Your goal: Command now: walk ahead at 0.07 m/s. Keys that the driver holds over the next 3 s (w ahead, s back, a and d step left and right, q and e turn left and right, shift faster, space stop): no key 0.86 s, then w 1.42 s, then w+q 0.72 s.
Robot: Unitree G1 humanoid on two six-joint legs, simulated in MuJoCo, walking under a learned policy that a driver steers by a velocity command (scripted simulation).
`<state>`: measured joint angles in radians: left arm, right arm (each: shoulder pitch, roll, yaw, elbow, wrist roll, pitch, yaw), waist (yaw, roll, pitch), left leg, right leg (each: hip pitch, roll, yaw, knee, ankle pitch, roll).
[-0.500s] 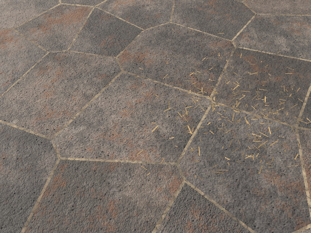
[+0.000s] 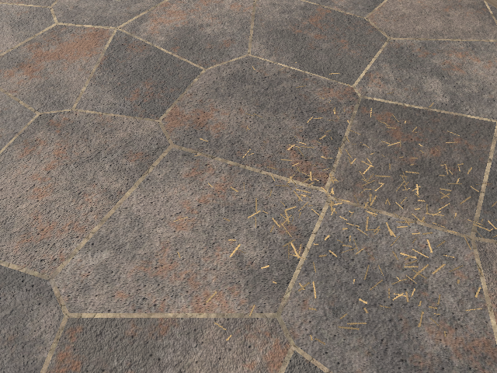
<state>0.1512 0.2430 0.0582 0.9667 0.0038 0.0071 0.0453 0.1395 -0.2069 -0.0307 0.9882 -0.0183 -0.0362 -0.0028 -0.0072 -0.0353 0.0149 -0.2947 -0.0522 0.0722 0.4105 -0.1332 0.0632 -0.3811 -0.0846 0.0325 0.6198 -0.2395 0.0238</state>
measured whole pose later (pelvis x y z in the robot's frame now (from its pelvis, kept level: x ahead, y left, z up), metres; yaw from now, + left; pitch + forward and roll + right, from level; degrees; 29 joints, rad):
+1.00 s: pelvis +0.06 -0.02 +0.00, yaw +0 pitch -1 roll +0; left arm 0.24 0.21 0.04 1.12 -0.01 -0.01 0.04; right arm 0.23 -0.22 -0.05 1.09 0.02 -0.01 -0.03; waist 0.00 0.00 0.00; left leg -0.22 0.00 0.05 0.53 -0.31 0.04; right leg -0.26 -0.03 -0.03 0.67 -0.43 -0.02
